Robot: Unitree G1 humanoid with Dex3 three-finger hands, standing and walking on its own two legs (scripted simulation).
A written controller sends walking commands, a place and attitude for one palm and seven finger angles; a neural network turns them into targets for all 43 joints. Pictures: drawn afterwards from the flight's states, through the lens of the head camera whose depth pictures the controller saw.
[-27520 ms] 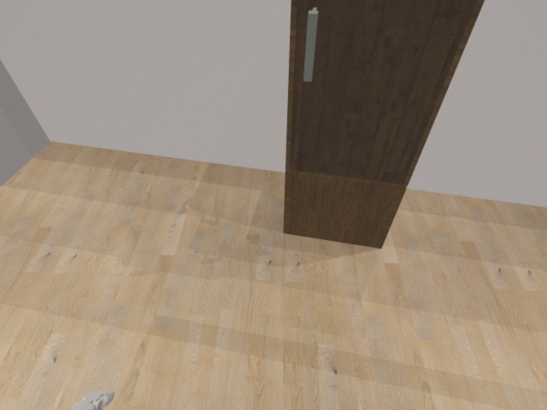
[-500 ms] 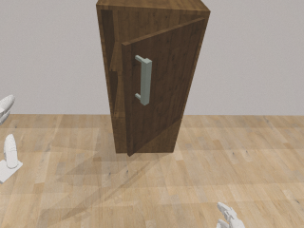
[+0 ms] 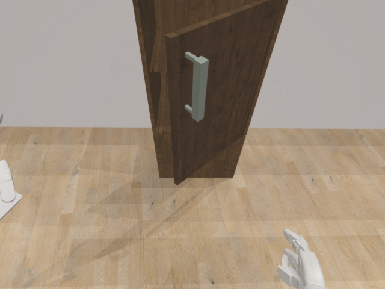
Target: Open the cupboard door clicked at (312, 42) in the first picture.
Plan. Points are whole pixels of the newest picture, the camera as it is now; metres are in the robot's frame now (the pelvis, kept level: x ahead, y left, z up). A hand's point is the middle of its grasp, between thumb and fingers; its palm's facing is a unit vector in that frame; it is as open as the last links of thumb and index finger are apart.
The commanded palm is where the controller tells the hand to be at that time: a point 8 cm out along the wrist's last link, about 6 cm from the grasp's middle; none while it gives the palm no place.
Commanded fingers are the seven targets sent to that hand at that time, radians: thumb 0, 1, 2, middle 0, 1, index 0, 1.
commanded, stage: stop stepping back and stand still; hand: left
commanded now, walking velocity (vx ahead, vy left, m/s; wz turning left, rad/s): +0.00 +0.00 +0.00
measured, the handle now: (193, 88) +0.54 +0.03 +0.12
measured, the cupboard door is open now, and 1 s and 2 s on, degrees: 41 41 41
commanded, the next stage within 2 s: let the arm hang, fingers relaxed in 0.72 s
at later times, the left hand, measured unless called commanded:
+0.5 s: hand out of the picture +0.16 +0.29 +0.16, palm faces +0.41 -0.78 -0.46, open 7.4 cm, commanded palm +0.10 +0.32 +0.18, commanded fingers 0.00 0.90 0.90 -0.20 -0.30 -0.20 -0.30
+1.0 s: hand out of the picture +0.10 +0.28 -0.08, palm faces +0.06 -0.90 -0.43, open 7.4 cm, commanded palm none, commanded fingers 0.00 0.90 0.90 -0.20 -0.30 -0.20 -0.30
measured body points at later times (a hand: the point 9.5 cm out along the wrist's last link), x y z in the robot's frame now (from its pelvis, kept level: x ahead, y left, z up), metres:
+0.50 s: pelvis -0.04 +0.02 +0.01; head -0.02 +0.03 +0.46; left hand +0.13 +0.33 +0.19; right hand +0.14 -0.21 -0.07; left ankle +0.02 +0.13 -0.74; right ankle -0.04 -0.11 -0.74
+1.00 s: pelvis -0.05 +0.03 -0.01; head -0.04 +0.00 +0.44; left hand +0.10 +0.32 -0.05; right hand +0.10 -0.23 -0.13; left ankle +0.02 +0.13 -0.74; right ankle -0.04 -0.11 -0.74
